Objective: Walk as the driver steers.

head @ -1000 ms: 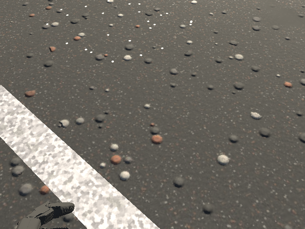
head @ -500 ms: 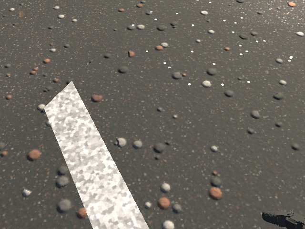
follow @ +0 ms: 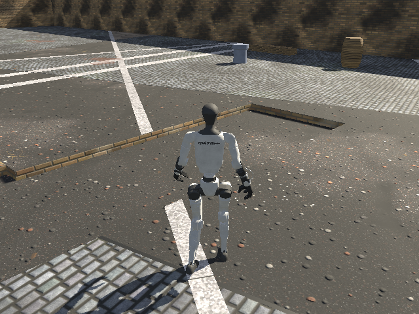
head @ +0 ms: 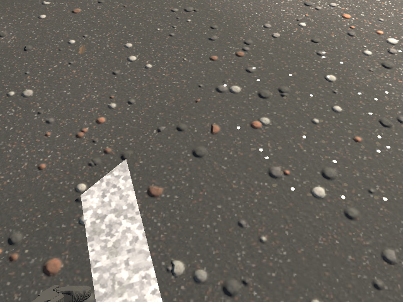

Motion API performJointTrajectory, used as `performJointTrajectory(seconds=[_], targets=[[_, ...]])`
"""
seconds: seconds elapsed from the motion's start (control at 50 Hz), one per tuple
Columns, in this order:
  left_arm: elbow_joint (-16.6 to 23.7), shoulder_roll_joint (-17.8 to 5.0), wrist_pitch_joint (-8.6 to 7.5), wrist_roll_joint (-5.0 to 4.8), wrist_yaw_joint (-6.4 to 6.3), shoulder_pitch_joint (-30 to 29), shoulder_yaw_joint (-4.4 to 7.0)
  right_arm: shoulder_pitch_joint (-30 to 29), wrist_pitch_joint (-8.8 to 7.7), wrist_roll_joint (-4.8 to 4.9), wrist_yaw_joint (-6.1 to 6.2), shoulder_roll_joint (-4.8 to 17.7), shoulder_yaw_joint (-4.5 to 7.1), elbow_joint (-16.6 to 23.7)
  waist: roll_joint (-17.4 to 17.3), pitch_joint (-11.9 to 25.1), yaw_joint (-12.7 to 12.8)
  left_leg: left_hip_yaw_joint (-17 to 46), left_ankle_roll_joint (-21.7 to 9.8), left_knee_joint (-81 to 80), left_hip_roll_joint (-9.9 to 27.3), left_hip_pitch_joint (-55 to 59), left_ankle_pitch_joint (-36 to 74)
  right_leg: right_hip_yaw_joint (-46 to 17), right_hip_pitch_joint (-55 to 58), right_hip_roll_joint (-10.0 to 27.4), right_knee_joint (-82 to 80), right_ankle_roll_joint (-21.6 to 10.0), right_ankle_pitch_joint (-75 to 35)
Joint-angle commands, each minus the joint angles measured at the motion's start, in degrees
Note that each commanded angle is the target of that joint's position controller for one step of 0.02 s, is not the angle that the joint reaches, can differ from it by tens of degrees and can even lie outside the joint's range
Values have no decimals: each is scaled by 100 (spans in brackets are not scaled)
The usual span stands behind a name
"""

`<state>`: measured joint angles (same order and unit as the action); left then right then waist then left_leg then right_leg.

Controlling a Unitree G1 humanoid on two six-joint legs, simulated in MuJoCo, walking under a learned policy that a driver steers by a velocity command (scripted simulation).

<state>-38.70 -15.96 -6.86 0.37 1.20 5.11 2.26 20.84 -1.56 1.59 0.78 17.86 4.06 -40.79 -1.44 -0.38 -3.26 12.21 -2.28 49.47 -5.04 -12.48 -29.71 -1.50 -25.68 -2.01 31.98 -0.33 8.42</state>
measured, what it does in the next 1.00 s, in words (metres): walks ahead: left foot, then right foot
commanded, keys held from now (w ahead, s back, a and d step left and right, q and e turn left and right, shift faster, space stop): w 0.48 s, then w+e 0.48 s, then e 0.02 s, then no key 0.02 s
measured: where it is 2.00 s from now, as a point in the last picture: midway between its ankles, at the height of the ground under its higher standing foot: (195, 238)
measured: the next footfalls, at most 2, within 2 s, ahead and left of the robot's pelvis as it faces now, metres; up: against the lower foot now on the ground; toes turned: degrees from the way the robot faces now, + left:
left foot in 0.46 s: +0.38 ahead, +0.15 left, +0.00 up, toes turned +5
right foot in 1.00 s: +0.67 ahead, -0.09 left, +0.00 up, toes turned -13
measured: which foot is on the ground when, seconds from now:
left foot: up 0.00-0.44, down 0.46-1.00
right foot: down 0.00-0.46, up 0.48-0.98, down 1.00-1.00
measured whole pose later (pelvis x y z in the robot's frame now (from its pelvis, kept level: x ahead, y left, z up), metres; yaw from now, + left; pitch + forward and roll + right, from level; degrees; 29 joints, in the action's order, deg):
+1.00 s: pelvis +0.52 +0.03 -0.01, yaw -9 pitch +2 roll +2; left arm -39.3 -14.8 -2.0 -1.1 3.6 4.1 2.5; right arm 19.6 -2.3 0.9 1.1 16.2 4.1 -48.8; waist 1.4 -2.3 -3.2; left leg -14.4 1.1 23.4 1.4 5.6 -27.0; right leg 3.1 -29.6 0.6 33.4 -5.8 5.3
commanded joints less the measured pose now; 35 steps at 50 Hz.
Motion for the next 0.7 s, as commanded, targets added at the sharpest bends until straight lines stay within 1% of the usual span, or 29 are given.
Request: performJointTrajectory(seconds=[0.02,0.04,0.06,0.08,0.1,0.12,0.16,0.18,0.22,0.26,0.28,0.32,0.36,0.38,0.4,0.42,0.44,0.46,0.48,0.5,0.52,0.54,0.56,0.58,0.6,0.62,0.66,0.7], targets=[[-24,-856,34,-58,1,1406,329,18,-121,45,15,734,89,477,966,587,760,-143,108,2441,408,-3305,330,-3588,3431,2221,-1659,-1090,2551],[5,-752,63,-3,3,1158,276,-317,-114,-33,28,679,82,533,565,304,692,-309,130,2326,568,-3130,694,-2879,2877,1959,-1673,-1001,1730],[-47,-643,82,20,-3,1028,239,-560,-141,-92,12,592,81,609,513,40,637,-323,135,2036,697,-3070,948,-2408,2472,1761,-1756,-1038,1041],[-82,-576,73,53,-21,977,204,-568,-153,-74,-25,489,74,633,670,-4,514,-372,124,1810,836,-2815,1114,-2031,2200,1598,-1857,-1010,585],[-129,-511,57,36,-25,977,188,-529,-154,-56,-50,399,56,613,781,17,462,-472,135,1603,883,-2672,1178,-1787,2102,1486,-1957,-1035,295],[-192,-515,44,-1,-27,1022,187,-517,-149,-60,-67,304,33,595,803,41,433,-581,156,1410,907,-2622,1195,-1598,2062,1454,-2026,-1097,19],[-312,-682,33,-62,-36,1123,229,-777,-152,-111,-86,165,-30,683,714,-40,458,-739,222,840,991,-2736,1390,-1349,2034,1500,-2200,-1236,-445],[-362,-765,45,-76,-45,1159,249,-953,-170,-129,-96,112,-64,734,640,-72,499,-794,252,486,1034,-2765,1604,-1225,2051,1516,-2265,-1268,-620],[-451,-872,85,-95,-56,1226,267,-1276,-216,-127,-136,23,-120,787,596,-101,603,-908,272,-252,1044,-2625,2178,-893,2053,1436,-2333,-1214,-842],[-553,-946,126,-130,-61,1346,269,-1627,-258,-101,-182,-12,-149,843,604,-159,722,-1041,281,-917,963,-2347,2685,-591,2005,1339,-2333,-1126,-968],[-612,-975,146,-146,-60,1440,269,-1784,-272,-82,-203,-5,-151,871,604,-183,778,-1102,284,-1163,906,-2198,2854,-505,1998,1329,-2313,-1094,-1000],[-742,-1020,192,-176,-56,1656,271,-2067,-290,-45,-246,37,-142,957,614,-243,858,-1156,240,-1479,826,-2042,2974,-494,2132,1439,-2261,-1055,-1030],[-854,-1058,251,-208,-65,1770,280,-2244,-306,-23,-291,97,-119,1042,646,-316,824,-1144,104,-1729,781,-2003,2775,-537,2411,1611,-2145,-984,-1176],[-890,-1102,285,-216,-78,1771,294,-2244,-317,-25,-310,151,-99,1058,660,-314,758,-1158,19,-1851,751,-1903,2615,-536,2548,1675,-2034,-936,-1369],[-910,-1159,317,-218,-94,1735,310,-2094,-324,-37,-316,232,-60,1026,677,-227,618,-1220,-73,-1978,675,-1595,2490,-488,2630,1689,-1819,-874,-1829],[-910,-1200,343,-231,-111,1636,317,-1674,-326,-71,-300,355,15,906,646,24,325,-1358,-199,-2190,533,-899,2533,-297,2588,1568,-1302,-767,-2663],[-907,-1109,355,-213,-126,1648,278,-902,-309,-104,-255,592,149,656,531,528,-37,-1426,-361,-2267,447,262,2610,-57,2304,1304,-366,-625,-3179],[-747,-842,337,-74,-145,1588,154,134,-280,-155,-182,982,276,467,20,1343,-458,-418,-706,-2070,1378,1935,2752,175,1224,1021,1277,-400,-1941],[-608,-168,231,-37,-118,2213,-59,389,-246,-173,-183,1464,353,386,-1530,2017,-126,2198,-1591,-2619,2681,3594,1657,243,-945,24,3260,-32,1835],[-708,-713,142,-163,-89,1951,66,426,-240,-122,-188,895,223,391,-1030,1940,-351,2735,-1555,-3066,2714,3406,859,-492,-1617,202,3992,-76,2436],[-553,-972,98,-303,-63,1473,158,65,-266,-121,-185,701,140,393,-751,1079,-293,1903,-1324,-3186,2550,2707,1051,-477,-1938,446,4101,-144,1969],[-522,-911,99,-295,-79,1219,152,-287,-287,-144,-192,560,92,403,-399,667,-125,1225,-1181,-3319,2304,1987,1556,-359,-1771,685,3886,-133,1468],[-517,-847,131,-210,-88,1108,169,-555,-317,-179,-215,396,50,384,-300,341,32,759,-1107,-3515,2104,1398,1997,-349,-1601,824,3595,-89,1134],[-570,-776,204,-192,-90,1240,190,-723,-367,-227,-225,281,21,365,-421,253,229,382,-1031,-3701,1962,979,2314,-417,-1247,947,3441,-57,885],[-626,-649,285,-204,-95,1367,177,-805,-424,-234,-234,249,34,318,-453,212,328,130,-1021,-3882,1902,693,2488,-430,-997,964,3357,-12,746],[-661,-532,355,-207,-102,1428,166,-830,-478,-219,-231,247,48,251,-398,158,395,-108,-1039,-4007,1893,517,2718,-437,-922,957,3298,34,653],[-586,-458,435,-198,-121,1229,173,-812,-540,-248,-196,344,93,113,-266,-45,418,-526,-1035,-4184,1904,392,3074,-550,-1158,936,3025,112,252],[-502,-424,442,-177,-111,968,179,-719,-546,-271,-146,405,120,-17,-164,-150,363,-894,-984,-4236,1879,528,3357,-649,-1419,891,2532,150,-334]])
Keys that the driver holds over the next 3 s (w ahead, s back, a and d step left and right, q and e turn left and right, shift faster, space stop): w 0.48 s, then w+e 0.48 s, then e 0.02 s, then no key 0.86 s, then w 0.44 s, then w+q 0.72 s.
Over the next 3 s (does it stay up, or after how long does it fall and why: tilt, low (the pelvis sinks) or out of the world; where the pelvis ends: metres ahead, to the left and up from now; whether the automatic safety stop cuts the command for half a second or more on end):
stays up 1.17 -0.03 0.01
